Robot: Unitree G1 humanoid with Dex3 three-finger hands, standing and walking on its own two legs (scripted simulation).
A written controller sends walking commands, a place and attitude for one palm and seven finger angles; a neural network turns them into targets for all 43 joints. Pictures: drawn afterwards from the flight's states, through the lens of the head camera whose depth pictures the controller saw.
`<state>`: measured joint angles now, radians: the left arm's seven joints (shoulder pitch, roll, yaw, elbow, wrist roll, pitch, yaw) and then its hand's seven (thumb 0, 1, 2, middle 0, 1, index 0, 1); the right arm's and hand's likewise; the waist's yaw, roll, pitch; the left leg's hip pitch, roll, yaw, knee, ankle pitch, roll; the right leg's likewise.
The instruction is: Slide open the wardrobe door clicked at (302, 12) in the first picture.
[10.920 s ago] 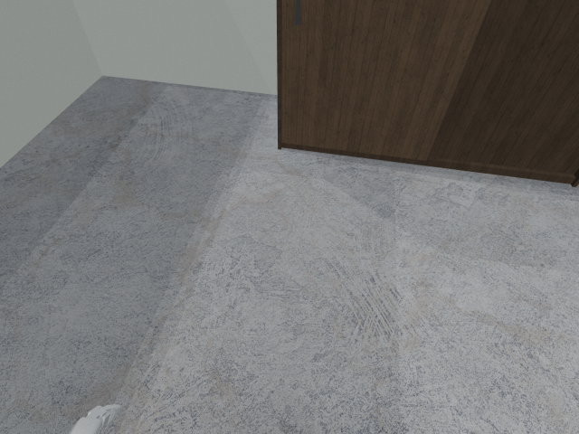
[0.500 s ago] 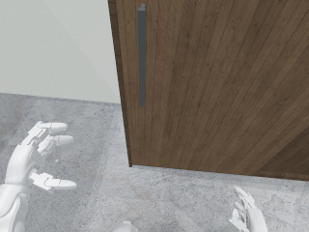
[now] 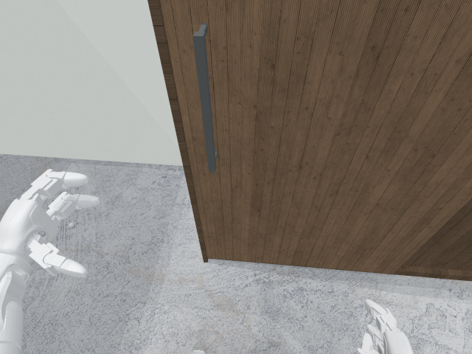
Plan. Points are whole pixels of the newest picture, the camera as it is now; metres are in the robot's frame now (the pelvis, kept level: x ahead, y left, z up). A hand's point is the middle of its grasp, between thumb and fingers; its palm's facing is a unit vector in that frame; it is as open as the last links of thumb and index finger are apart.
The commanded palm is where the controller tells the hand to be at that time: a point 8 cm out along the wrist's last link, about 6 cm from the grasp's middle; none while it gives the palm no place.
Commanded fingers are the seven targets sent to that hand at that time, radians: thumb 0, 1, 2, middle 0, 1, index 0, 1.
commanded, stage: raise the hand with hooked fingers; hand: left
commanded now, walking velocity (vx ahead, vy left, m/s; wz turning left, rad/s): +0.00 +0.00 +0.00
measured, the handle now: (208, 110) +0.56 +0.10 +0.11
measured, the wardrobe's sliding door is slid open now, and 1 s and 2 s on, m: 0.00 0.00 0.00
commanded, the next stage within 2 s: move the hooked fingers beside the handle in 0.40 s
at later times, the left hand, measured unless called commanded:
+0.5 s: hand (83, 230) +0.27 +0.26 +0.10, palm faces +0.00 -1.00 -0.03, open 14.0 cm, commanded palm +0.24 +0.31 +0.10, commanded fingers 0.00 -0.50 0.30 -0.30 -1.20 -0.30 -1.20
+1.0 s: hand (115, 195) +0.34 +0.23 +0.09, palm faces -0.04 -1.00 +0.00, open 14.0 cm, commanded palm +0.32 +0.28 +0.09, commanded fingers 0.00 -0.50 0.30 -0.30 -1.20 -0.30 -1.20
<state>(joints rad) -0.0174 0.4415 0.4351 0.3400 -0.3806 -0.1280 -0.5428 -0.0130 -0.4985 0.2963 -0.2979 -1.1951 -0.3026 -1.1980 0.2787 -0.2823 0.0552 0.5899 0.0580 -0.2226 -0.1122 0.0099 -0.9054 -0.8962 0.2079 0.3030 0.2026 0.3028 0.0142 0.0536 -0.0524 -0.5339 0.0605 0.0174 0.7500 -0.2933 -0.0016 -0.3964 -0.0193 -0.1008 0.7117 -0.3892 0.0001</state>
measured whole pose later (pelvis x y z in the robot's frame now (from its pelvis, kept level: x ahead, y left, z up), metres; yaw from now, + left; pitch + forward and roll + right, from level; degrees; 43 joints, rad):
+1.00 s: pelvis +0.00 +0.01 +0.00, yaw -1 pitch +6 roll -2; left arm -0.23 0.37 0.34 0.48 -0.30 -0.18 -0.42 -0.01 -0.50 0.30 -0.30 -1.20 -0.30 -1.20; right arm 0.29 -0.27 0.05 0.60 0.05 -0.18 -0.10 0.01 -0.91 -0.90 0.21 0.30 0.20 0.30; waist -0.01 0.03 -0.05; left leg -0.57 0.05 0.04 0.76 -0.30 0.01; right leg -0.44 -0.03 -0.08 0.73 -0.39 0.01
